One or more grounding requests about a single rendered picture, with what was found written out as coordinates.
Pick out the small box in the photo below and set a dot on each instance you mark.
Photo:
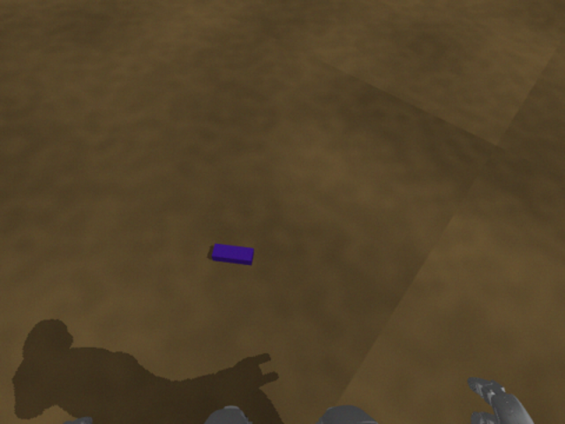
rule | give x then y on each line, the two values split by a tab
233	254

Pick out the right robot hand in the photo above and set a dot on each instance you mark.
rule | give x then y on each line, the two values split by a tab
506	407

